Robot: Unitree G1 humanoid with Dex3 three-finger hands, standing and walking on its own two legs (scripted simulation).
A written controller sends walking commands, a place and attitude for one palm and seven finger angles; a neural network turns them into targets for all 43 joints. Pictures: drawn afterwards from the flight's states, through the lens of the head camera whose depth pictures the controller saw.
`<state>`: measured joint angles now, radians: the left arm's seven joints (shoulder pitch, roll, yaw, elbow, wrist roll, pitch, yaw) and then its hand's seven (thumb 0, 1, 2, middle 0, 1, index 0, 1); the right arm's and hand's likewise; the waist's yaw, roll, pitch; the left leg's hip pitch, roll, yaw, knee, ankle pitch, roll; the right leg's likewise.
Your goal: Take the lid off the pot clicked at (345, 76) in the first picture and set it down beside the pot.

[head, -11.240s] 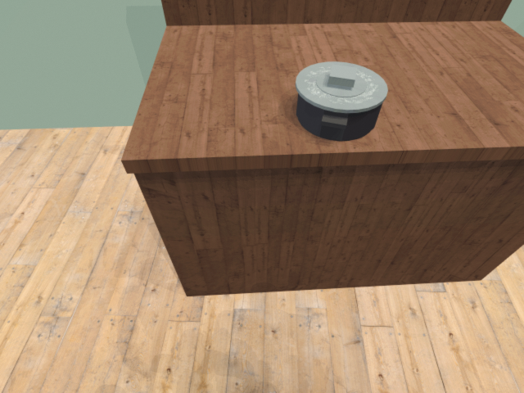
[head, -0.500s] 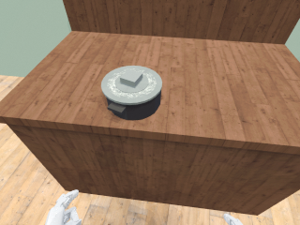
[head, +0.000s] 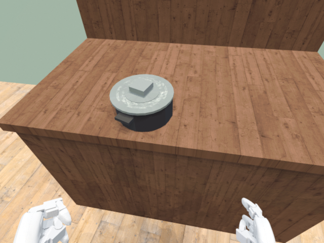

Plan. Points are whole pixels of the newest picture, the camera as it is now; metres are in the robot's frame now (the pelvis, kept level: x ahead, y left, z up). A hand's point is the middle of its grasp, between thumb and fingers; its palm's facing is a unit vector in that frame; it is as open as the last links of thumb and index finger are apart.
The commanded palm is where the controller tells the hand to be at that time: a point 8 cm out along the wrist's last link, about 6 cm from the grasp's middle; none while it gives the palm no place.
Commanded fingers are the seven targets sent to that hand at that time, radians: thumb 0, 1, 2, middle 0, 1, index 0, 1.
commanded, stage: raise the hand higher, near the body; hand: left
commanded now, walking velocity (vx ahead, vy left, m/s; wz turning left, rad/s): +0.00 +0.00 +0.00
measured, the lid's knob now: (141, 86) +0.53 +0.13 +0.12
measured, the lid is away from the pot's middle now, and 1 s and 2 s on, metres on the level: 0.00 0.00 0.00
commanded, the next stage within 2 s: reach forward and open the fingers in 0.82 s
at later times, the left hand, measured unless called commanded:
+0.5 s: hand (56, 199) +0.17 +0.24 +0.09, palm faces +0.30 -0.84 -0.45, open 3.1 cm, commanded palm +0.12 +0.27 +0.13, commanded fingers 0.00 0.90 0.90 -1.30 -1.50 -1.30 -1.50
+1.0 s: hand (49, 173) +0.19 +0.24 +0.15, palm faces +0.31 -0.63 -0.71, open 3.1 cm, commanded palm +0.15 +0.27 +0.18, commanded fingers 0.00 0.74 1.00 -1.25 -1.32 -1.25 -1.32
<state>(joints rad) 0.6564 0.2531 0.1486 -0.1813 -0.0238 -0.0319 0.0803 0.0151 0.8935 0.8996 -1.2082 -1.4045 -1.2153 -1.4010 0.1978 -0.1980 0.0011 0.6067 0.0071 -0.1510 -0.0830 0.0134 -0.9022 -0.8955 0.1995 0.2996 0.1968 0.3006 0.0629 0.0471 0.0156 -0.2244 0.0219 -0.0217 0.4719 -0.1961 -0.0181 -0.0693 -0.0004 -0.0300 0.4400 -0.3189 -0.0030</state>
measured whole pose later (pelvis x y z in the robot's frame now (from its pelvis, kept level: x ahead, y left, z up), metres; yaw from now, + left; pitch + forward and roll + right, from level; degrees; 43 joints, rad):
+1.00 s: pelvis +0.01 +0.01 +0.00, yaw -1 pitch -2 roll +0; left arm 0.55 0.40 0.25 -0.54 0.25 -0.03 0.11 0.01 0.88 0.91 -1.30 -1.49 -1.31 -1.49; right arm 0.19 -0.22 0.01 0.57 -0.01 -0.07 -0.05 0.01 -0.90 -0.90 0.20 0.30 0.20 0.30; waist 0.08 0.06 0.00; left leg -0.24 0.02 0.01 0.49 -0.22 -0.01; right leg -0.10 -0.01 0.00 0.47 -0.33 0.01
